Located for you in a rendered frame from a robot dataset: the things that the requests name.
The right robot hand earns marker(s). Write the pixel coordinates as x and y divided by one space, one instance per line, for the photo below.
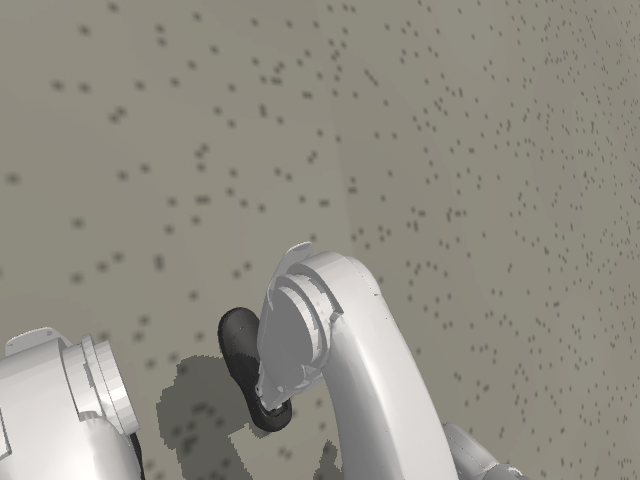
472 461

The right robot arm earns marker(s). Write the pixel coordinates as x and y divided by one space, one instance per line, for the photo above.
504 472

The left robot foot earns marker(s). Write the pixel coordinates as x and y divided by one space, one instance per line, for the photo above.
138 452

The right robot foot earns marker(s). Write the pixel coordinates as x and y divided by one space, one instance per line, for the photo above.
237 333

